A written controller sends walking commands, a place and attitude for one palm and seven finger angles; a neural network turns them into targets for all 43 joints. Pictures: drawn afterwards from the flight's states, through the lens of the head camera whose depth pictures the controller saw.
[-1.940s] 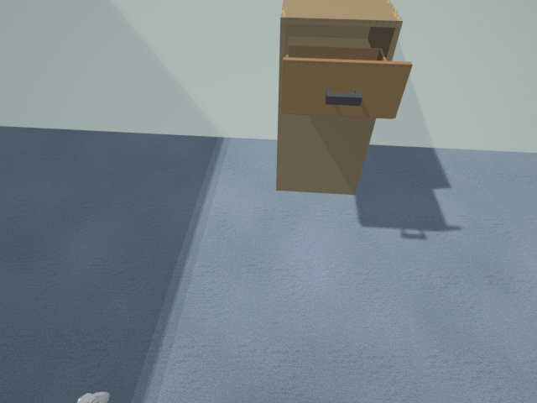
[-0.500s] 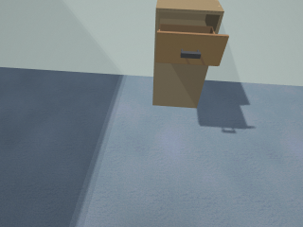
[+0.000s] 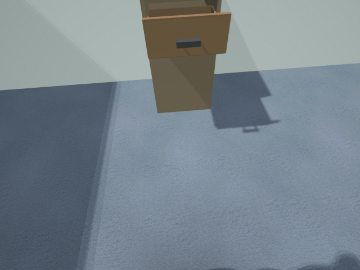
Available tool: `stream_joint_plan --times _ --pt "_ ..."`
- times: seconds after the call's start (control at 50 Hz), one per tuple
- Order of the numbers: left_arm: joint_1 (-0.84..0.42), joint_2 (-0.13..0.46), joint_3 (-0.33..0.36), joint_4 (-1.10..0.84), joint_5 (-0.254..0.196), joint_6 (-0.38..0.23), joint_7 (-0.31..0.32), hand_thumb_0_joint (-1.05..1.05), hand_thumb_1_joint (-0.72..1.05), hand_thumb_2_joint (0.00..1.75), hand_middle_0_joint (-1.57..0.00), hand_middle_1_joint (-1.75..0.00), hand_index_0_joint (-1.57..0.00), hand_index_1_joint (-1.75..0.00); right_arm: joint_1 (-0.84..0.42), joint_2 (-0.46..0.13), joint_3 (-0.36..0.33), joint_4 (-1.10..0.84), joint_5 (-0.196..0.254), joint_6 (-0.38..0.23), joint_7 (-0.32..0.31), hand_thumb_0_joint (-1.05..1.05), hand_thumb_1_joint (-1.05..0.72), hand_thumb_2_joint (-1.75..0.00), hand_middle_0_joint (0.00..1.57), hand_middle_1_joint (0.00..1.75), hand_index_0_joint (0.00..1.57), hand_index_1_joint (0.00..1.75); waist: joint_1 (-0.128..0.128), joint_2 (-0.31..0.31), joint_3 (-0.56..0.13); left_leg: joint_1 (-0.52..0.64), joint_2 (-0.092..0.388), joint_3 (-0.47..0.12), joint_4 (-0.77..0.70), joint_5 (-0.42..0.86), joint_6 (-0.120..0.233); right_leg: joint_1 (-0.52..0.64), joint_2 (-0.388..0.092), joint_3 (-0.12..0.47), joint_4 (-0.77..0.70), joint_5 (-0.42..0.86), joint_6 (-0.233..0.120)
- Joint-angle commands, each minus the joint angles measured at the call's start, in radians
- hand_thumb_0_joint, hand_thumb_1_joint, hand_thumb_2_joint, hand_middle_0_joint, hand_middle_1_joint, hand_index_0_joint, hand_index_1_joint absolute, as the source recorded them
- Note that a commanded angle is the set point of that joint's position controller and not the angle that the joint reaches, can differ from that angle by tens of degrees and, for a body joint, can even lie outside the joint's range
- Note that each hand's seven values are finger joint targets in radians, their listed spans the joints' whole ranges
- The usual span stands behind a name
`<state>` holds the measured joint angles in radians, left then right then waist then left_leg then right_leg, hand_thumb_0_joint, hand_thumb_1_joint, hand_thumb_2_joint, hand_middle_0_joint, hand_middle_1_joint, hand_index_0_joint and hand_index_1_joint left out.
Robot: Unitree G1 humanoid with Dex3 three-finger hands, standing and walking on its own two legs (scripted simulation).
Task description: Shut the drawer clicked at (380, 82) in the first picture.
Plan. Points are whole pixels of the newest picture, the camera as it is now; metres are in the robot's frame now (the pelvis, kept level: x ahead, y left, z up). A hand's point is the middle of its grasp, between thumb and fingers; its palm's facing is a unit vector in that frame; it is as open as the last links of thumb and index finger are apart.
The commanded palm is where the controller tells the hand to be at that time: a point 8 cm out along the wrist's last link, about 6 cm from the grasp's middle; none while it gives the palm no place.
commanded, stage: walk to a spot facing it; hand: left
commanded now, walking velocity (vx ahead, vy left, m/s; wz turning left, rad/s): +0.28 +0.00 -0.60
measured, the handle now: (187, 40) +1.01 +0.06 +0.00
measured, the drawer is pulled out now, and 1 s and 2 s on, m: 0.30 0.30 0.30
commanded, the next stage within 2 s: none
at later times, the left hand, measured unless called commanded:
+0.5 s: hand out of the picture +0.08 +0.22 -0.14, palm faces -0.11 -0.97 -0.21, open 7.4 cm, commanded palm none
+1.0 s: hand (142, 170) +0.43 +0.18 -0.16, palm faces -0.54 -0.83 -0.13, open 7.4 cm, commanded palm none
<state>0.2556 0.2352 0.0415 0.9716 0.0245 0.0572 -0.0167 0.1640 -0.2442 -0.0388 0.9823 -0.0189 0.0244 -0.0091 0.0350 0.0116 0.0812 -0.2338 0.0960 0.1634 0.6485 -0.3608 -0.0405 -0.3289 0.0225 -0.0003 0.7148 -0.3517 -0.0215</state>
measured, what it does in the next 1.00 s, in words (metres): walks ahead, turning right: left foot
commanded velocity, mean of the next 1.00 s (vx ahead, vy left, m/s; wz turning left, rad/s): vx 0.31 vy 0.00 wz -0.60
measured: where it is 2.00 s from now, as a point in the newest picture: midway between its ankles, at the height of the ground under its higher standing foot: (217, 207)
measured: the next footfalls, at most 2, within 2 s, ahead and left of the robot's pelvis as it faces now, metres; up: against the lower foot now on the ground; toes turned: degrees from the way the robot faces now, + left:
left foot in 0.58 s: +0.21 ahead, +0.13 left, +0.00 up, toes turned -18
right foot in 1.22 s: +0.37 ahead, -0.08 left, +0.00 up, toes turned -51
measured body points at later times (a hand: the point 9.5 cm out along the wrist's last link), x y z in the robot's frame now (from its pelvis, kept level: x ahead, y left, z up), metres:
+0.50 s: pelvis +0.08 +0.03 +0.03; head +0.09 +0.03 +0.48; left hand +0.09 +0.27 -0.12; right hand +0.15 -0.24 -0.10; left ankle +0.14 +0.15 -0.68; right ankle +0.02 -0.08 -0.72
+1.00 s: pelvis +0.25 +0.07 +0.02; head +0.29 +0.09 +0.47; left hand +0.46 +0.22 -0.15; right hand +0.04 -0.06 -0.10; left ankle +0.18 +0.14 -0.72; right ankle +0.23 -0.09 -0.61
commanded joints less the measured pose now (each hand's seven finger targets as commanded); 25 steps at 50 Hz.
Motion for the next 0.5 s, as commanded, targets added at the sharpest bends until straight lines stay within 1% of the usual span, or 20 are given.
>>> stream_joint_plan --times 0.0,0.02,0.04,0.06,0.08,0.1,0.12,0.14,0.16,0.18,0.24,0.26,0.28,0.3,0.34,0.38,0.4,0.42,0.46,0.48 --pt "0.192 0.271 0.065 -0.061 -0.003 -0.039 0.032 0.00 0.90 0.90 -0.20 -0.30 -0.20 -0.30 -0.109 -0.117 -0.036 -0.155 0.003 -0.001 -0.007 0.00 -0.90 -0.90 0.20 0.30 0.20 0.30 0.072 -0.306 -0.029 -0.403 -0.055 -0.182 0.500 -0.233 0.001 0.116 -0.364 0.659 -0.557 -0.065 -0.124" --pt "0.131 0.237 0.068 -0.078 -0.005 -0.046 0.034 0.00 0.90 0.90 -0.20 -0.30 -0.20 -0.30 -0.102 -0.132 -0.043 -0.145 0.002 -0.003 0.000 0.00 -0.90 -0.90 0.20 0.30 0.20 0.30 0.043 -0.296 0.012 -0.416 -0.030 -0.212 0.518 -0.115 0.011 0.080 -0.297 0.640 -0.596 -0.210 -0.082" --pt "0.098 0.211 0.064 -0.086 -0.008 -0.051 0.034 0.00 0.90 0.90 -0.20 -0.30 -0.20 -0.30 -0.094 -0.130 -0.047 -0.130 0.002 -0.010 0.002 0.00 -0.90 -0.90 0.20 0.30 0.20 0.30 0.020 -0.192 0.025 -0.417 -0.016 -0.207 0.530 -0.049 0.007 0.079 -0.280 0.619 -0.575 -0.217 -0.078" --pt "0.067 0.186 0.056 -0.097 -0.010 -0.060 0.030 0.00 0.90 0.90 -0.20 -0.30 -0.20 -0.30 -0.064 -0.129 -0.048 -0.118 -0.002 -0.018 0.006 0.00 -0.90 -0.90 0.20 0.30 0.20 0.30 -0.005 -0.127 -0.003 -0.396 -0.005 -0.211 0.522 0.027 0.002 0.094 -0.243 0.542 -0.544 -0.182 -0.083" --pt "0.068 0.167 0.054 -0.101 -0.012 -0.071 0.026 0.00 0.90 0.90 -0.20 -0.30 -0.20 -0.30 -0.046 -0.122 -0.049 -0.111 -0.006 -0.022 0.010 0.00 -0.90 -0.90 0.20 0.30 0.20 0.30 -0.011 -0.099 -0.038 -0.380 -0.005 -0.201 0.504 0.069 -0.005 0.119 -0.220 0.493 -0.530 -0.140 -0.098" --pt "0.090 0.162 0.054 -0.093 -0.012 -0.080 0.023 0.00 0.90 0.90 -0.20 -0.30 -0.20 -0.30 -0.041 -0.109 -0.050 -0.104 -0.008 -0.025 0.013 0.00 -0.90 -0.90 0.20 0.30 0.20 0.30 -0.011 -0.081 -0.064 -0.372 -0.010 -0.191 0.494 0.093 -0.010 0.143 -0.202 0.461 -0.521 -0.115 -0.112" --pt "0.118 0.155 0.055 -0.085 -0.011 -0.088 0.022 0.00 0.90 0.90 -0.20 -0.30 -0.20 -0.30 -0.040 -0.102 -0.049 -0.106 -0.010 -0.028 0.014 0.00 -0.90 -0.90 0.20 0.30 0.20 0.30 -0.004 -0.077 -0.079 -0.386 -0.014 -0.191 0.486 0.103 -0.013 0.171 -0.196 0.460 -0.517 -0.094 -0.124" --pt "0.141 0.152 0.056 -0.076 -0.011 -0.094 0.022 0.00 0.90 0.90 -0.20 -0.30 -0.20 -0.30 -0.035 -0.093 -0.051 -0.105 -0.011 -0.031 0.016 0.00 -0.90 -0.90 0.20 0.30 0.20 0.30 -0.001 -0.069 -0.083 -0.404 -0.013 -0.188 0.479 0.119 -0.017 0.197 -0.188 0.445 -0.514 -0.082 -0.122" --pt "0.152 0.147 0.057 -0.071 -0.009 -0.097 0.021 0.00 0.90 0.90 -0.20 -0.30 -0.20 -0.30 -0.036 -0.087 -0.050 -0.109 -0.011 -0.033 0.016 0.00 -0.90 -0.90 0.20 0.30 0.20 0.30 -0.001 -0.084 -0.086 -0.422 -0.012 -0.189 0.475 0.125 -0.020 0.210 -0.190 0.449 -0.518 -0.081 -0.132" --pt "0.166 0.141 0.058 -0.067 -0.009 -0.100 0.020 0.00 0.90 0.90 -0.20 -0.30 -0.20 -0.30 -0.047 -0.083 -0.049 -0.116 -0.011 -0.035 0.015 0.00 -0.90 -0.90 0.20 0.30 0.20 0.30 0.004 -0.078 -0.080 -0.434 -0.012 -0.190 0.466 0.129 -0.024 0.213 -0.187 0.456 -0.520 -0.081 -0.139" --pt "0.206 0.126 0.056 -0.053 -0.005 -0.106 0.017 0.00 0.90 0.90 -0.20 -0.30 -0.20 -0.30 -0.073 -0.071 -0.047 -0.135 -0.012 -0.042 0.016 0.00 -0.90 -0.90 0.20 0.30 0.20 0.30 0.018 -0.123 -0.073 -0.458 -0.015 -0.189 0.414 0.129 -0.030 0.240 -0.174 0.468 -0.519 -0.065 -0.146" --pt "0.210 0.123 0.057 -0.051 -0.004 -0.107 0.018 0.00 0.90 0.90 -0.20 -0.30 -0.20 -0.30 -0.076 -0.069 -0.047 -0.144 -0.012 -0.046 0.015 0.00 -0.90 -0.90 0.20 0.30 0.20 0.30 0.018 -0.133 -0.079 -0.466 -0.015 -0.190 0.395 0.128 -0.031 0.259 -0.173 0.473 -0.515 -0.045 -0.154" --pt "0.227 0.117 0.056 -0.048 -0.003 -0.109 0.018 0.00 0.90 0.90 -0.20 -0.30 -0.20 -0.30 -0.093 -0.069 -0.044 -0.152 -0.012 -0.048 0.014 0.00 -0.90 -0.90 0.20 0.30 0.20 0.30 0.027 -0.135 -0.080 -0.467 -0.017 -0.189 0.371 0.121 -0.032 0.266 -0.171 0.484 -0.508 -0.023 -0.159" --pt "0.232 0.119 0.058 -0.045 -0.002 -0.109 0.018 0.00 0.90 0.90 -0.20 -0.30 -0.20 -0.30 -0.099 -0.066 -0.043 -0.158 -0.010 -0.051 0.014 0.00 -0.90 -0.90 0.20 0.30 0.20 0.30 0.028 -0.144 -0.082 -0.471 -0.020 -0.187 0.347 0.113 -0.033 0.282 -0.172 0.489 -0.503 -0.007 -0.165" --pt "0.246 0.123 0.057 -0.043 0.002 -0.109 0.022 0.00 0.90 0.90 -0.20 -0.30 -0.20 -0.30 -0.134 -0.060 -0.042 -0.177 -0.007 -0.057 0.015 0.00 -0.90 -0.90 0.20 0.30 0.20 0.30 0.043 -0.148 -0.073 -0.456 -0.030 -0.184 0.277 0.077 -0.031 0.283 -0.178 0.518 -0.494 0.028 -0.182" --pt "0.242 0.128 0.059 -0.046 0.005 -0.107 0.025 0.00 0.90 0.90 -0.20 -0.30 -0.20 -0.30 -0.152 -0.051 -0.037 -0.190 -0.003 -0.064 0.014 0.00 -0.90 -0.90 0.20 0.30 0.20 0.30 0.049 -0.140 -0.075 -0.402 -0.050 -0.179 0.193 0.052 -0.025 0.272 -0.176 0.527 -0.478 0.087 -0.189" --pt "0.235 0.137 0.060 -0.048 0.005 -0.105 0.025 0.00 0.90 0.90 -0.20 -0.30 -0.20 -0.30 -0.153 -0.047 -0.037 -0.197 0.001 -0.067 0.015 0.00 -0.90 -0.90 0.20 0.30 0.20 0.30 0.047 -0.154 -0.072 -0.376 -0.062 -0.175 0.160 0.044 -0.022 0.262 -0.173 0.527 -0.472 0.107 -0.187" --pt "0.229 0.140 0.061 -0.051 0.005 -0.104 0.026 0.00 0.90 0.90 -0.20 -0.30 -0.20 -0.30 -0.156 -0.048 -0.038 -0.201 0.004 -0.069 0.015 0.00 -0.90 -0.90 0.20 0.30 0.20 0.30 0.048 -0.162 -0.060 -0.335 -0.071 -0.176 0.126 0.040 -0.017 0.224 -0.171 0.535 -0.468 0.114 -0.185" --pt "0.192 0.155 0.068 -0.063 0.007 -0.100 0.027 0.00 0.90 0.90 -0.20 -0.30 -0.20 -0.30 -0.130 -0.047 -0.037 -0.205 0.011 -0.078 0.013 0.00 -0.90 -0.90 0.20 0.30 0.20 0.30 0.033 -0.184 -0.060 -0.241 -0.089 -0.172 0.039 0.012 -0.007 0.184 -0.166 0.534 -0.435 0.151 -0.179" --pt "0.164 0.158 0.070 -0.071 0.007 -0.098 0.027 0.00 0.90 0.90 -0.20 -0.30 -0.20 -0.30 -0.095 -0.048 -0.039 -0.202 0.012 -0.082 0.010 0.00 -0.90 -0.90 0.20 0.30 0.20 0.30 0.009 -0.183 -0.060 -0.149 -0.095 -0.175 -0.025 0.027 -0.003 0.123 -0.153 0.528 -0.408 0.157 -0.167"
